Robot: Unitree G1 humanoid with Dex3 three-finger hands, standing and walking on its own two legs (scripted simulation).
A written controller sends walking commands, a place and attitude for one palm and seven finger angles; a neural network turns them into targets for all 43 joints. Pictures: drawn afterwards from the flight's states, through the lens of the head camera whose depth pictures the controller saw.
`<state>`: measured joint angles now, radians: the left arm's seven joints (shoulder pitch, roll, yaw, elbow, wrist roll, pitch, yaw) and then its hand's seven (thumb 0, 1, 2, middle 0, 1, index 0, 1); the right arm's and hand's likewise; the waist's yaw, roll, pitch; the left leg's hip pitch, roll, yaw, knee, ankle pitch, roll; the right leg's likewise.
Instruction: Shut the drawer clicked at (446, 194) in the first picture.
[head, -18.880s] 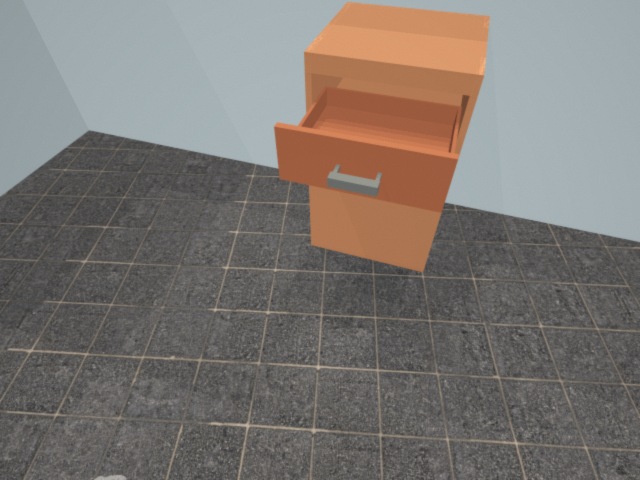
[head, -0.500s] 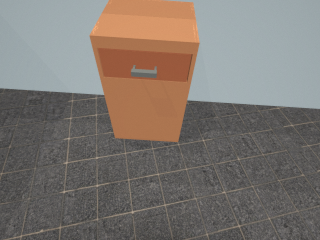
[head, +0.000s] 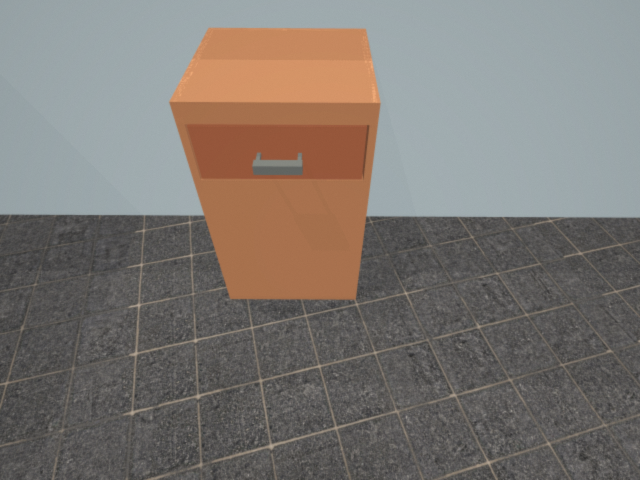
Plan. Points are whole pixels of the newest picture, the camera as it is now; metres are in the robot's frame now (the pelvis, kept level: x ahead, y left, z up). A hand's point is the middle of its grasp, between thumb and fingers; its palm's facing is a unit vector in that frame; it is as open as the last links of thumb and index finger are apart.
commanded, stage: let the arm hang, fingers relaxed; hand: left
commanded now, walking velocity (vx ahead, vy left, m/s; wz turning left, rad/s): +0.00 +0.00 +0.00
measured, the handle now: (278, 161) +0.83 +0.15 -0.11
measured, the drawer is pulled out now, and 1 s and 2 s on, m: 0.00 0.00 0.00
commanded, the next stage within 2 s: look to check the result in 0.18 s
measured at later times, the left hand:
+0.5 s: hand out of the picture -0.01 +0.15 -0.18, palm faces +0.04 -0.98 -0.17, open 7.3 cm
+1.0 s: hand out of the picture +0.01 +0.15 -0.17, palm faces +0.05 -0.98 -0.19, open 7.3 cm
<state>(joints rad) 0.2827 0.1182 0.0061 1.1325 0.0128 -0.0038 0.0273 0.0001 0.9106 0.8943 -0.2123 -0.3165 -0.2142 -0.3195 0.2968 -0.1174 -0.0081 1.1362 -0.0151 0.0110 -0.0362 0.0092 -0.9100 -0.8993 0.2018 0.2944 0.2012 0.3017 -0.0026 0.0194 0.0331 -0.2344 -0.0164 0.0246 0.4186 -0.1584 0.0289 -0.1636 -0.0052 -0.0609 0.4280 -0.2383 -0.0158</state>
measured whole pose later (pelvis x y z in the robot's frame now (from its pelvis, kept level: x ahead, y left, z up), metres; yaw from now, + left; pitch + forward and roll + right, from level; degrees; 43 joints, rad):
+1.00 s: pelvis +0.02 -0.02 +0.00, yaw +0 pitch -2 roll +0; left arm 0.28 0.13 0.01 1.14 0.01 -0.01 0.03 0.00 0.91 0.89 -0.20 -0.30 -0.20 -0.30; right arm 0.28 -0.13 -0.01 1.15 -0.01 0.00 -0.05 0.01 -0.91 -0.90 0.20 0.29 0.20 0.30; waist 0.00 0.02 0.05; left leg -0.20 0.01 0.01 0.41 -0.18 0.00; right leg -0.12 0.02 -0.07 0.40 -0.26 -0.04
